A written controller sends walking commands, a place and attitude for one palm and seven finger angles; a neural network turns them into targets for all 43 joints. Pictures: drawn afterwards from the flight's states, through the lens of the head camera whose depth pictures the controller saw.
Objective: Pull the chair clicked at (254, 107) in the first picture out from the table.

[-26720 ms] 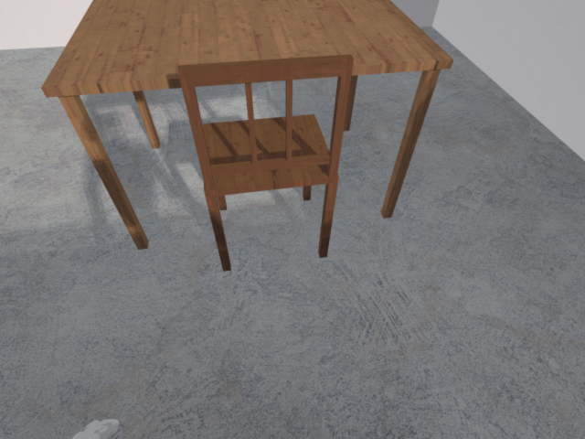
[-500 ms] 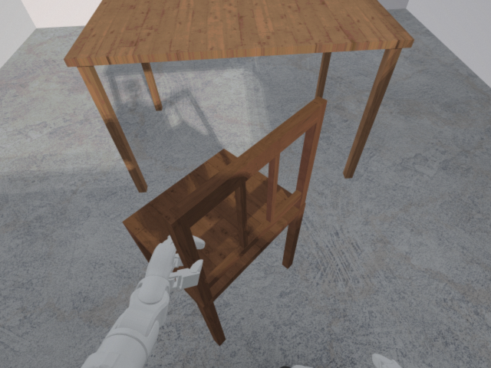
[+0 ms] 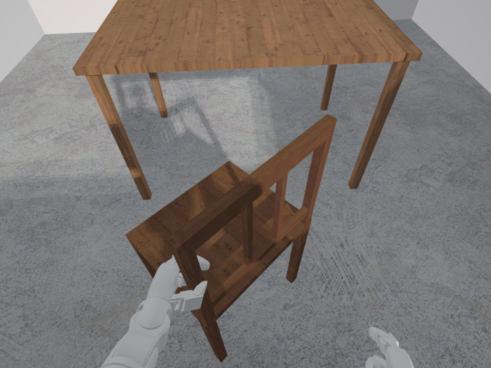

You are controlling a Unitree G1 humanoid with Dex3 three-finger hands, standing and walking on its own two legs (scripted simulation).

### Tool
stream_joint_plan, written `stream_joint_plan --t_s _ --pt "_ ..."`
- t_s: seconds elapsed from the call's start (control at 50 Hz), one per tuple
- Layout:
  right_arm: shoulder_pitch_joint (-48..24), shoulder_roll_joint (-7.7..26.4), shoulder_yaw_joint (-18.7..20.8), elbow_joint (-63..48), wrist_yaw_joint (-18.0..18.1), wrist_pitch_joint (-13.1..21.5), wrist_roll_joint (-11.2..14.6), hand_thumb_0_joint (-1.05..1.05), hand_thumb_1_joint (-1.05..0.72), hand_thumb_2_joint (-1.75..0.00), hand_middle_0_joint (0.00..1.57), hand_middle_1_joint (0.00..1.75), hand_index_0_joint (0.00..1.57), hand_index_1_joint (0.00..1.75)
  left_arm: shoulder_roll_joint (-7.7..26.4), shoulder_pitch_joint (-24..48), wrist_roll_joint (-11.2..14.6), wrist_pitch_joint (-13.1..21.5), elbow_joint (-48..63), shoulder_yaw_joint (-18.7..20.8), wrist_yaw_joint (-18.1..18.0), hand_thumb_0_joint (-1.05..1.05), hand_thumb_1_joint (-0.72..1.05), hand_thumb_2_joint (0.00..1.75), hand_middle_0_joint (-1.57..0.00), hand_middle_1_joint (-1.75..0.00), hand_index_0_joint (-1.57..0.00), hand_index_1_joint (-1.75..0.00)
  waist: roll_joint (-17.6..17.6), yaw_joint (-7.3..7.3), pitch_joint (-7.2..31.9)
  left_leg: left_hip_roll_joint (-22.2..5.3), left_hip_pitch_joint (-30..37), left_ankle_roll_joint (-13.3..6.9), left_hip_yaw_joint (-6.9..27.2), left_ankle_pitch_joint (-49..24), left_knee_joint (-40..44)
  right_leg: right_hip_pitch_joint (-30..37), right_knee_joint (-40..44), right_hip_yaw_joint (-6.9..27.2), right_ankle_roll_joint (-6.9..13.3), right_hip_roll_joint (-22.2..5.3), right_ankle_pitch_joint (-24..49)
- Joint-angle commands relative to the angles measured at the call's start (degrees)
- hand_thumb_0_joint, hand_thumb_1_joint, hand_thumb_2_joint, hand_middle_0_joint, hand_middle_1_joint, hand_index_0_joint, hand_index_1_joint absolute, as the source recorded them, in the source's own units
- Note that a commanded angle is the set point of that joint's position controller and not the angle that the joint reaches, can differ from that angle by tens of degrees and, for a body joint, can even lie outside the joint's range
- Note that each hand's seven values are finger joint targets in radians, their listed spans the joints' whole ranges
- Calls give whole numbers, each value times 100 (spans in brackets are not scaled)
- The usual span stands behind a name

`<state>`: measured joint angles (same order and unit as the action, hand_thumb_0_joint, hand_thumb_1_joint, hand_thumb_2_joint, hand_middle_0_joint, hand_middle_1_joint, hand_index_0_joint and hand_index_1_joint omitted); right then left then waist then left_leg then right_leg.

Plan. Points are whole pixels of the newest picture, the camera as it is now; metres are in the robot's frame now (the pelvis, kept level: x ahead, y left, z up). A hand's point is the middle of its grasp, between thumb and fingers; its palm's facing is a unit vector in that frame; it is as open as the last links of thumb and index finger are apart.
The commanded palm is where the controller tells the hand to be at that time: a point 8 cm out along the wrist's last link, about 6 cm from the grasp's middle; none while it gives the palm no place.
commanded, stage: stop walking, hand still on the chair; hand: left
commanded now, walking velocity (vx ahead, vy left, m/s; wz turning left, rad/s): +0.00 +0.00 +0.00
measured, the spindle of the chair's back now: (247, 236) +0.40 +0.01 -0.10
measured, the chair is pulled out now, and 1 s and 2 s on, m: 0.51 0.51 0.51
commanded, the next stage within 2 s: open the thumb and straighten the fingers in 0.08 s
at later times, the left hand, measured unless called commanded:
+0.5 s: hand (185, 285) +0.27 +0.12 -0.06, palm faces -0.15 -0.96 -0.22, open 10.4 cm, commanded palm +0.26 +0.17 -0.04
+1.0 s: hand (184, 284) +0.28 +0.12 -0.06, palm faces -0.13 -0.97 -0.21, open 17.3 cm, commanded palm +0.26 +0.18 -0.04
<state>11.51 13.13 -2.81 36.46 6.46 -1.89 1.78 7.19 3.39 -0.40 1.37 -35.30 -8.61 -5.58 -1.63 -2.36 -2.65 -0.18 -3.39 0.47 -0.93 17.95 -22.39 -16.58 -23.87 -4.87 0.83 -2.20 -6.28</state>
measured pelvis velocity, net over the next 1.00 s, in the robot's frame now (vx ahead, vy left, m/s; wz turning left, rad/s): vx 0.01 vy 0.01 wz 0.03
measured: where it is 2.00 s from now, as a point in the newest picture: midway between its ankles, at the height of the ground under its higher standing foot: outside the picture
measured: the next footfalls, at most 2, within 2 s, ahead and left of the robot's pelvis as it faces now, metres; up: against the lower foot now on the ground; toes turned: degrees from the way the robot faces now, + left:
none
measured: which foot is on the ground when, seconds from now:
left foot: down 0.00-1.00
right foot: down 0.00-1.00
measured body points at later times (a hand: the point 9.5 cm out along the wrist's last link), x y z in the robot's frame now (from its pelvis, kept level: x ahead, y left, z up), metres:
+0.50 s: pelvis +0.00 +0.02 -0.02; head +0.03 +0.00 +0.43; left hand +0.28 +0.17 -0.04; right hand +0.14 -0.24 -0.12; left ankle -0.06 +0.12 -0.74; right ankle +0.07 -0.11 -0.74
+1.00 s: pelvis +0.01 +0.01 -0.03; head +0.05 -0.01 +0.42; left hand +0.28 +0.18 -0.04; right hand +0.17 -0.24 -0.13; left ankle -0.06 +0.12 -0.74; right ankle +0.07 -0.11 -0.74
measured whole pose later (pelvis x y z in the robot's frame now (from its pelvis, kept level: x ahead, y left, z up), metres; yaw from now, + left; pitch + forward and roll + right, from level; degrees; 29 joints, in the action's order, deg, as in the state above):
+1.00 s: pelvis +0.01 +0.01 -0.03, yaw +2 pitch +9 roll +0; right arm 14.0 16.1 -2.2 30.9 3.3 3.6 2.2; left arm 9.7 -1.9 0.2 -13.0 -13.6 -6.6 -0.8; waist -3.6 -2.6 5.2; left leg 0.7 -23.4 -0.3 0.8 27.9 -42.5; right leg -35.2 -41.6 -5.9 0.2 -4.2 -15.0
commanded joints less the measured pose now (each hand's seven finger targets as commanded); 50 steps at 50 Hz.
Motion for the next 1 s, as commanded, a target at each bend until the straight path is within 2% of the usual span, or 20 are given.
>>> stream_joint_plan --t_s 0.0,0.04,0.16,0.18,0.2,0.22,0.26,0.32,0.38,0.4,0.42,0.44,0.46,0.52,0.6,0.66,0.68,0.7,0.76,0.98 --pt "-203 576 203 -730 49 197 -44 0 -90 -90 20 30 20 30 616 1305 106 489 1464 454 -74 0 90 90 -50 -145 -50 -145 302 129 1456 -471 -533 -74 362 -1595 302 1523 149 778 173 -630 1105" --pt "-239 536 189 -756 42 174 -48 0 -90 -90 20 30 20 30 537 1266 115 477 1449 401 -61 0 90 90 -50 -145 -50 -145 479 128 1429 -476 -547 -86 375 -1517 300 1489 200 791 161 -639 946" --pt "-257 587 204 -741 47 171 -50 0 -90 -90 20 30 20 30 596 1022 122 487 1599 397 -80 0 90 90 -50 -145 -50 -145 104 140 1387 -504 -570 -62 411 -1667 394 1464 99 704 172 -587 1035" --pt "-125 887 320 -633 -197 159 165 0 -90 -90 20 30 20 30 320 554 -74 97 906 -86 79 0 78 84 -50 -145 -50 -145 532 -216 1141 -253 -1259 -79 212 -1443 165 998 -205 283 161 -259 837" --pt "-196 886 352 -807 -295 211 142 0 -90 -90 20 30 20 30 514 1170 -68 77 1731 115 114 0 66 78 -50 -145 -50 -145 698 -127 1361 -180 -1547 -103 240 -1456 10 1003 -312 247 199 -228 882" --pt "-273 891 401 -887 -326 273 103 0 -90 -90 20 30 20 30 579 1288 -98 72 2067 166 141 0 54 73 -50 -145 -50 -145 562 -88 1596 -157 -1552 -109 217 -1545 -78 1032 -432 250 217 -220 944" --pt "-226 858 417 -909 -413 430 115 0 -90 -90 20 30 20 30 617 906 -57 -18 2107 223 116 0 30 61 -50 -145 -50 -145 266 -39 1583 -90 -1730 -70 237 -1363 -217 907 -514 283 220 -193 717" --pt "-183 863 413 -986 -498 538 90 0 -90 -90 20 30 20 30 375 709 4 -205 2372 98 139 0 -7 43 -50 -145 -50 -145 87 -25 1852 -62 -1872 -42 222 -1379 -418 763 -671 250 223 -154 696" --pt "-133 900 420 -1027 -530 610 96 0 -90 -90 20 30 20 30 207 638 -8 -439 2332 -71 182 0 -43 26 -47 -138 -47 -138 185 -86 1717 -66 -2111 -47 249 -1086 -555 449 -810 194 192 -120 379" --pt "-127 1009 437 -987 -485 580 112 0 -90 -90 20 30 20 30 1069 1126 5 -472 2546 667 154 0 -55 20 -45 -130 -45 -130 198 -60 1808 -41 -2226 -65 247 -879 -579 525 -836 267 172 -125 287" --pt "-159 966 434 -1057 -458 584 80 0 -90 -90 20 30 20 30 800 955 -20 -550 2515 489 206 0 -55 20 -43 -123 -43 -123 290 -3 1960 -20 -2266 -75 219 -874 -584 640 -901 240 154 -120 264" --pt "-172 957 423 -1098 -435 614 96 0 -90 -90 20 30 20 30 669 1008 3 -611 2517 359 249 0 -55 20 -40 -116 -40 -116 347 -63 1868 -24 -2322 -79 215 -804 -626 547 -911 234 141 -123 222" --pt "-181 964 419 -1121 -431 644 93 0 -90 -90 20 30 20 30 605 914 28 -661 2572 343 283 0 -55 20 -38 -109 -38 -109 147 -22 1868 -9 -2343 -64 228 -814 -651 490 -947 218 166 -118 183" --pt "-125 961 425 -1180 -399 723 77 0 -90 -90 20 30 20 30 364 792 81 -764 2667 177 320 0 -55 20 -30 -87 -30 -87 312 -46 1902 -26 -2345 -46 263 -925 -772 355 -1083 147 148 -109 237" --pt "-106 1004 424 -1246 -372 764 68 0 -90 -90 20 30 20 30 419 538 103 -877 2744 260 346 0 -55 20 -20 -58 -20 -58 606 -48 1826 -19 -2568 -57 268 -856 -907 278 -1202 136 129 -108 274" --pt "-98 1003 430 -1329 -351 825 40 0 -90 -90 20 30 20 30 581 564 -11 -893 3135 325 307 0 -55 20 -13 -36 -13 -36 173 6 1983 13 -2524 -39 263 -1032 -1019 271 -1322 173 158 -127 406" --pt "-1 1019 417 -1251 -320 798 43 0 -90 -90 20 30 20 30 994 918 -42 -894 3134 686 251 0 -55 20 -10 -29 -10 -29 186 -47 1996 24 -2546 -41 259 -1022 -1067 238 -1349 198 141 -119 406" --pt "-18 972 407 -1278 -314 804 27 0 -90 -90 20 30 20 30 766 859 -59 -911 3178 508 259 0 -55 20 -7 -22 -7 -22 169 -35 2044 37 -2530 -42 247 -1038 -1085 256 -1373 191 131 -120 410" --pt "-7 978 393 -1320 -271 833 27 0 -90 -90 20 30 20 30 737 831 -50 -961 3182 497 249 0 -55 20 0 0 0 0 390 -68 1999 37 -2646 -71 264 -967 -1157 250 -1405 194 117 -114 420" --pt "19 989 362 -1439 -246 879 27 0 -90 -90 20 30 20 30 686 458 0 -1160 3459 384 471 0 -55 20 0 0 0 0 291 -107 2156 83 -2723 -105 256 -976 -1347 278 -1509 166 87 -137 552"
